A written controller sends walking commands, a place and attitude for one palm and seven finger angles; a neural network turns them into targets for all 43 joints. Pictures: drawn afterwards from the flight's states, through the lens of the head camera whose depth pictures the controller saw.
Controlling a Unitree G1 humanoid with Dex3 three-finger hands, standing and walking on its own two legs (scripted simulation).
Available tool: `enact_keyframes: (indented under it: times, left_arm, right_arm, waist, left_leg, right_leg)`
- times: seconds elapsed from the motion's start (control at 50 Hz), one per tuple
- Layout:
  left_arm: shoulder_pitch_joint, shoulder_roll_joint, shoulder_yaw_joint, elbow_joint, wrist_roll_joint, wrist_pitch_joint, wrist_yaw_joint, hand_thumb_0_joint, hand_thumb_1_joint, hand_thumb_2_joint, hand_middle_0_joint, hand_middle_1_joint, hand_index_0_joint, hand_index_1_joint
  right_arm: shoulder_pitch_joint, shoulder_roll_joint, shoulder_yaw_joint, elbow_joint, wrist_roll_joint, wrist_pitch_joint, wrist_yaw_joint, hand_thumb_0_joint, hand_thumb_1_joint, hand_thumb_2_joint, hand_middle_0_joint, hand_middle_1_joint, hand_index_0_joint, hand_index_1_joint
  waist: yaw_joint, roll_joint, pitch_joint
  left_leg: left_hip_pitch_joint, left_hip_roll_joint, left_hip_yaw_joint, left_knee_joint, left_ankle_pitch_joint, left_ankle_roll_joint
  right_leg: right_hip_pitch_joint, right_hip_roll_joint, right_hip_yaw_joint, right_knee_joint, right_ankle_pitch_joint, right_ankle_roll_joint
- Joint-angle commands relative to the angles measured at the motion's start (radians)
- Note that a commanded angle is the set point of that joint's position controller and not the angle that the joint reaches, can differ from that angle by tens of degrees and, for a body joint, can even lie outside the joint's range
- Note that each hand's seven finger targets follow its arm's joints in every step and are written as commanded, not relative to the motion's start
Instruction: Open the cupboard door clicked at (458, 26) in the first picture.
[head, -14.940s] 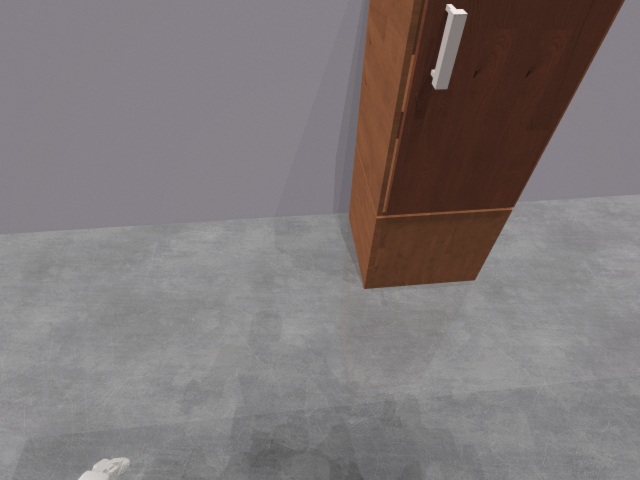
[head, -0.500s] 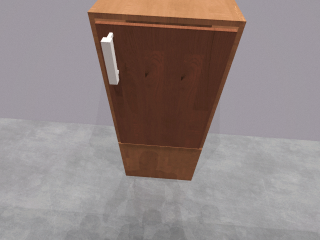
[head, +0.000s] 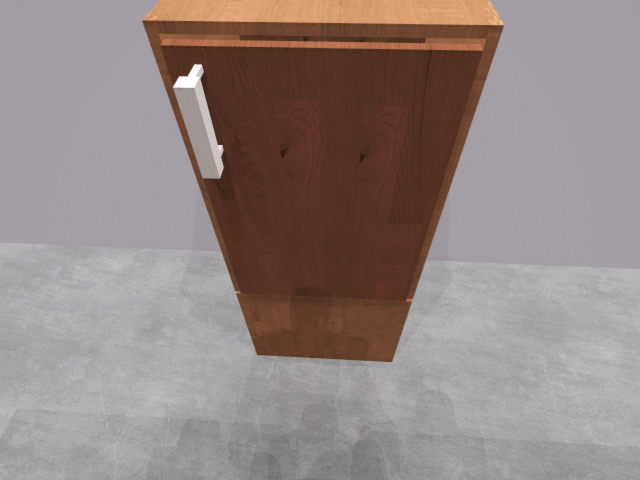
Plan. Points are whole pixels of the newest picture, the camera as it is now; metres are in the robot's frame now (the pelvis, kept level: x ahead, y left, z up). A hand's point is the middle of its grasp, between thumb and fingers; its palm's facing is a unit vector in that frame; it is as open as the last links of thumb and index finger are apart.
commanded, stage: come to a stop and stand still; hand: left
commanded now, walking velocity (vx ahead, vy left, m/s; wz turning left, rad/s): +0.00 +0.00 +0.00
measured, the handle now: (205, 123) +0.53 +0.19 +0.16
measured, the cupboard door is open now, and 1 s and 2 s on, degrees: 0 0 0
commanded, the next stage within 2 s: look again from close up in 0.56 s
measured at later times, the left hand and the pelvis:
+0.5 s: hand out of the picture +0.04 +0.18 -0.17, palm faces -0.01 -0.97 -0.25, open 7.4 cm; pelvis +0.01 -0.02 +0.01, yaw -1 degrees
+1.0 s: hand out of the picture +0.04 +0.19 -0.16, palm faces -0.02 -0.96 -0.28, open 7.4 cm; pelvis +0.00 -0.03 +0.01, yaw -1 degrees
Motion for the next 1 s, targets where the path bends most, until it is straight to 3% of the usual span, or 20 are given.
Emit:
enact_keyframes:
  times: [0.0, 0.18, 0.26, 0.42, 0.66, 0.86, 0.98]
  left_arm:
    - [0.063, 0.143, 0.035, -0.031, -0.004, -0.004, 0.013, 0.0, 0.9, 0.9, -0.2, -0.3, -0.2, -0.3]
    - [0.04, 0.166, 0.048, -0.045, -0.002, 0.003, 0.01, 0.0, 0.9, 0.9, -0.2, -0.3, -0.2, -0.3]
    - [0.012, 0.191, 0.053, -0.056, 0.0, 0.003, 0.007, 0.0, 0.9, 0.9, -0.2, -0.3, -0.2, -0.3]
    - [-0.03, 0.227, 0.059, -0.069, 0.001, 0.005, -0.002, 0.0, 0.9, 0.9, -0.2, -0.3, -0.2, -0.3]
    - [-0.069, 0.277, 0.061, -0.07, 0.001, 0.002, -0.011, 0.0, 0.9, 0.9, -0.2, -0.3, -0.2, -0.3]
    - [-0.084, 0.297, 0.062, -0.059, -0.001, 0.001, -0.016, 0.0, 0.9, 0.9, -0.2, -0.3, -0.2, -0.3]
    - [-0.094, 0.302, 0.06, -0.055, -0.002, 0.003, -0.018, 0.0, 0.9, 0.9, -0.2, -0.3, -0.2, -0.3]
  right_arm:
    - [0.025, -0.1, -0.026, -0.043, 0.006, -0.025, -0.01, 0.0, -0.9, -0.9, 0.2, 0.3, 0.2, 0.3]
    - [-0.021, -0.117, -0.034, -0.034, 0.004, -0.025, -0.015, 0.0, -0.9, -0.9, 0.2, 0.3, 0.2, 0.3]
    - [-0.048, -0.137, -0.039, -0.042, 0.004, -0.023, -0.016, 0.0, -0.9, -0.9, 0.2, 0.3, 0.2, 0.3]
    - [-0.109, -0.175, -0.044, -0.056, 0.003, -0.019, -0.013, 0.0, -0.9, -0.9, 0.2, 0.3, 0.2, 0.3]
    - [-0.154, -0.228, -0.043, -0.06, 0.004, -0.021, -0.01, 0.0, -0.9, -0.9, 0.2, 0.3, 0.2, 0.3]
    - [-0.167, -0.249, -0.041, -0.049, 0.003, -0.023, -0.01, 0.0, -0.9, -0.9, 0.2, 0.3, 0.2, 0.3]
    - [-0.174, -0.252, -0.038, -0.041, 0.004, -0.021, -0.008, 0.0, -0.9, -0.9, 0.2, 0.3, 0.2, 0.3]
  waist:
    - [0.0, -0.063, -0.022]
    - [0.009, -0.019, -0.043]
    - [0.008, -0.031, -0.043]
    - [0.012, -0.038, -0.039]
    - [0.014, -0.049, -0.051]
    - [0.017, -0.035, -0.074]
    - [0.019, -0.041, -0.049]
  left_leg:
    - [0.073, 0.091, -0.066, -0.094, 0.339, 0.026]
    - [0.112, 0.098, -0.056, -0.097, 0.385, 0.021]
    - [0.117, 0.102, -0.054, -0.099, 0.398, 0.019]
    - [0.131, 0.106, -0.058, -0.126, 0.337, 0.014]
    - [0.155, 0.115, -0.066, -0.157, 0.346, 0.013]
    - [0.177, 0.121, -0.067, -0.174, 0.367, 0.01]
    - [0.164, 0.12, -0.072, -0.193, 0.323, 0.006]
  right_leg:
    - [-0.052, -0.036, 0.018, -0.086, 0.334, -0.07]
    - [-0.038, -0.039, 0.026, -0.092, 0.392, -0.069]
    - [-0.031, -0.042, 0.029, -0.099, 0.43, -0.069]
    - [-0.043, -0.049, 0.045, -0.136, 0.389, -0.07]
    - [-0.029, -0.053, 0.051, -0.161, 0.398, -0.069]
    - [-0.013, -0.058, 0.051, -0.171, 0.413, -0.07]
    - [-0.025, -0.059, 0.054, -0.19, 0.366, -0.069]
